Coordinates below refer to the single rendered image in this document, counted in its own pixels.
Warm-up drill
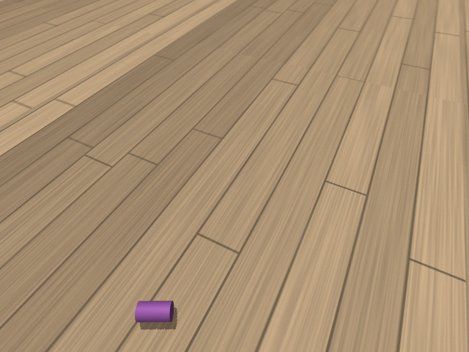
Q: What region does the can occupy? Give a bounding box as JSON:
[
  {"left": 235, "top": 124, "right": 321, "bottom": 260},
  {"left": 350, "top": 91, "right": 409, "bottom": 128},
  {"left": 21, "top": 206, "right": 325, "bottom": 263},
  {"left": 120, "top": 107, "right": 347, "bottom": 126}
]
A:
[{"left": 135, "top": 301, "right": 174, "bottom": 322}]

